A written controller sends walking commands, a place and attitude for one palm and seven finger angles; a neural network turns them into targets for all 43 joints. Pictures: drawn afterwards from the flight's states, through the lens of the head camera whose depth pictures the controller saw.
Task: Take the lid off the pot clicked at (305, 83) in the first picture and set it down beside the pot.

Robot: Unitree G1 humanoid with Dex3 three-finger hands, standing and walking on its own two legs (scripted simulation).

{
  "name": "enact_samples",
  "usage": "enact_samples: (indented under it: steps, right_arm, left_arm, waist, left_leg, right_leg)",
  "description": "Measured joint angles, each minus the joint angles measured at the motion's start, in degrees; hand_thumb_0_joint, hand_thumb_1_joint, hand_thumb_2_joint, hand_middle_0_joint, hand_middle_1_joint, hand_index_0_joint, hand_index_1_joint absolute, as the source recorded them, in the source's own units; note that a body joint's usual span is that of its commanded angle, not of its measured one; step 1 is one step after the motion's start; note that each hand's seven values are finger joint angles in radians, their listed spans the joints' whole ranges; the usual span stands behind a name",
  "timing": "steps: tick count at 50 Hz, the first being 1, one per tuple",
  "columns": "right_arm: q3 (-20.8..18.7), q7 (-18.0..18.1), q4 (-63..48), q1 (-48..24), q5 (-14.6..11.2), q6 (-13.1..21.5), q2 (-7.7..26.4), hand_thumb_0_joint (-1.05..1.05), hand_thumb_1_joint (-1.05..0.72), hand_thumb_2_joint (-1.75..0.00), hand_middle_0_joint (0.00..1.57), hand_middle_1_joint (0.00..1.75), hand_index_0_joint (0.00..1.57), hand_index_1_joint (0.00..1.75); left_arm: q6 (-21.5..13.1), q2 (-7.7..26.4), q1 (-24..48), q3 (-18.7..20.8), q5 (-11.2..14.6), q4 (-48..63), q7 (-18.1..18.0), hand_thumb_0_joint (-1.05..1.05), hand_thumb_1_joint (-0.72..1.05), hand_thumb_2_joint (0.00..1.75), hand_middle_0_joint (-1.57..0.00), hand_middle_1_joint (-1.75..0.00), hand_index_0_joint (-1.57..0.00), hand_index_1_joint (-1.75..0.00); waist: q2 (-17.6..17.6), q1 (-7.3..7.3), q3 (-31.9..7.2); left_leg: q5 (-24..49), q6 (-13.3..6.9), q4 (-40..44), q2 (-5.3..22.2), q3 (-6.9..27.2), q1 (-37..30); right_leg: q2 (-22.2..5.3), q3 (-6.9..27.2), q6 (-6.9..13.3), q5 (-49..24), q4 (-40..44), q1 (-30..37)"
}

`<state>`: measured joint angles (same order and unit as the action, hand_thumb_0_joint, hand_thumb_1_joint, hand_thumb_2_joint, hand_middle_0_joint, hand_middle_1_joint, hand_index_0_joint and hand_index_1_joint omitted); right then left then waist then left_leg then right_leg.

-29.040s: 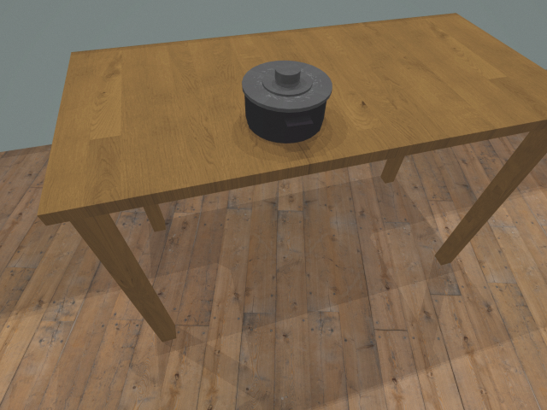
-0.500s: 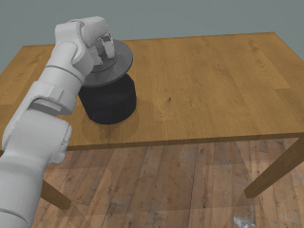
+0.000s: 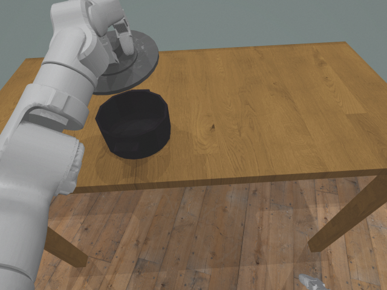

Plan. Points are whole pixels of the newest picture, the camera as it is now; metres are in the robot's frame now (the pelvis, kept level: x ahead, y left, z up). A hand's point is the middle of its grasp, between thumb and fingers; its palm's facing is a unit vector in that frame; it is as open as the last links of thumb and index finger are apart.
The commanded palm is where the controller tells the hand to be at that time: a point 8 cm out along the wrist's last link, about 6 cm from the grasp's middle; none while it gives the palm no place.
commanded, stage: lift the lid straight up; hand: left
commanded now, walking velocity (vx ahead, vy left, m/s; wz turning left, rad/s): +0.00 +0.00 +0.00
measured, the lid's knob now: (108, 48) +0.50 +0.17 +0.25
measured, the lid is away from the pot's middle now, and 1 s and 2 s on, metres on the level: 0.01 0.09 0.21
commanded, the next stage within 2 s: move the lid sideways beside the pot in 0.20 s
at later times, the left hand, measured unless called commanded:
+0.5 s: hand (105, 44) +0.48 +0.16 +0.27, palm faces -0.20 -0.11 -0.97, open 6.2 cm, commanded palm +0.47 +0.18 +0.34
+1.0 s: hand (65, 58) +0.46 +0.23 +0.26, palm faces -0.21 -0.09 -0.97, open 6.1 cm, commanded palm +0.45 +0.24 +0.34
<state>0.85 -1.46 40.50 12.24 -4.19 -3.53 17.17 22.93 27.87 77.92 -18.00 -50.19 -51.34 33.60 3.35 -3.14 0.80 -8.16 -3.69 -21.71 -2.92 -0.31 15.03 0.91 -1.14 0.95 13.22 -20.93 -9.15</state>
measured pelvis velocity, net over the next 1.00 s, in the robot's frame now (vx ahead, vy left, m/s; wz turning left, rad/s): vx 0.00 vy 0.01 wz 0.01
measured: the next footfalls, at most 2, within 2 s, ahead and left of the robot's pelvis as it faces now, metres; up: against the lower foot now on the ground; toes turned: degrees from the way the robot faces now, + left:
none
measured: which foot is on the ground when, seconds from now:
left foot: down 0.00-1.00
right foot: down 0.00-1.00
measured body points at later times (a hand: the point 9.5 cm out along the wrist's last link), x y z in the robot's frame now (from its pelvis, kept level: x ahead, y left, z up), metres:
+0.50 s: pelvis +0.01 +0.00 +0.00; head +0.03 -0.02 +0.45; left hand +0.49 +0.16 +0.33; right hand +0.12 -0.25 -0.12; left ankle +0.03 +0.08 -0.74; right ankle -0.03 -0.11 -0.74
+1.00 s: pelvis +0.00 +0.01 +0.00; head +0.03 -0.01 +0.45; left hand +0.46 +0.23 +0.32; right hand +0.13 -0.26 -0.12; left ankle +0.03 +0.08 -0.74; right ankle -0.03 -0.11 -0.74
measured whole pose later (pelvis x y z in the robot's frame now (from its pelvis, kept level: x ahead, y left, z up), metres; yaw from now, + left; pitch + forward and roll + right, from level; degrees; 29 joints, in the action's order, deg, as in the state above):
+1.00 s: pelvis +0.00 +0.01 +0.00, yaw +1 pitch +2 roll -1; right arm 1.1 -1.1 38.1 10.1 -5.3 -6.4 18.1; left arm 19.6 36.3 72.0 -16.1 -51.8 -43.4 35.7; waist 3.1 -1.9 2.0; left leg -8.3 -4.0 -22.6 -3.2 0.5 16.0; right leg 0.8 -1.9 0.6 12.8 -20.1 -9.1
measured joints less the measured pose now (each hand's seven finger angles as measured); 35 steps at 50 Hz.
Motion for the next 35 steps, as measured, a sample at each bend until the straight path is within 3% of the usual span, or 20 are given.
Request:
enact_samples:
  steps: [7, 12, 17, 23, 35]
  right_arm:
    - [0.25, 0.13, 0.25, -0.57, -0.02, -0.05, 0.07, 0.01, -0.90, -0.90, 0.20, 0.30, 0.20, 0.30]
    - [0.09, -0.05, -0.10, -0.55, -0.04, 0.35, -0.14, 0.01, -0.90, -0.90, 0.20, 0.30, 0.20, 0.30]
    - [0.53, 0.18, 0.20, -1.13, 0.10, 0.36, -0.27, 0.01, -0.90, -0.90, 0.20, 0.30, 0.20, 0.30]
    - [0.91, 0.36, -0.48, -1.11, 0.37, -0.37, -0.94, 0.01, -0.90, -0.90, 0.20, 0.30, 0.20, 0.30]
    - [0.17, 0.20, -1.35, 0.25, -0.01, -2.12, 0.33, 0.01, -0.90, -0.90, 0.20, 0.30, 0.20, 0.30]
  left_arm:
    - [0.30, -0.30, 0.60, 0.29, -0.15, -0.03, 0.56, 0.04, 0.25, 0.84, -0.45, -0.92, -0.83, -1.09]
    - [0.81, -0.75, 0.48, -1.61, 0.08, 1.43, 0.68, 0.04, 0.25, 0.84, -0.45, -0.92, -0.84, -1.10]
    - [-0.09, -1.56, 0.45, -0.23, -0.06, 1.10, 0.61, 0.04, 0.25, 0.84, -0.45, -0.92, -0.84, -1.10]
    - [-2.53, 0.32, 0.44, 2.12, -2.65, 0.01, -0.53, 0.04, 0.25, 0.84, -0.45, -0.92, -0.85, -1.10]
    - [-2.52, 5.05, -4.30, 2.96, -2.18, 5.01, 1.41, 0.04, 0.25, 0.84, -0.45, -0.92, -0.84, -1.10]
  waist:
    - [-0.10, 0.15, -0.04]
    - [-0.19, 0.41, 0.19]
    - [0.02, 0.33, 0.26]
    - [-0.19, -0.19, 0.01]
    - [0.16, 0.14, 0.32]
  left_leg:
    - [-0.12, -0.10, -0.04, -0.13, 0.14, -0.03]
    - [-0.09, -0.13, -0.06, -0.29, 0.26, 0.14]
    - [-0.08, -0.28, 0.06, -0.44, 0.16, 0.21]
    - [-0.19, -0.23, 0.25, -0.19, -0.51, 0.50]
    - [-0.53, -0.25, -0.05, -0.05, -0.12, 0.42]
  right_leg:
    - [-0.10, -0.13, -0.09, 0.06, 0.15, 0.16]
    - [-0.24, -0.25, -0.13, 0.16, 0.02, 0.00]
    - [-0.41, -0.15, -0.28, 0.21, -0.02, -0.17]
    - [-0.23, 0.57, -0.24, 0.16, -0.04, -0.79]
    - [-0.02, 0.24, -0.22, -0.05, 0.96, 0.00]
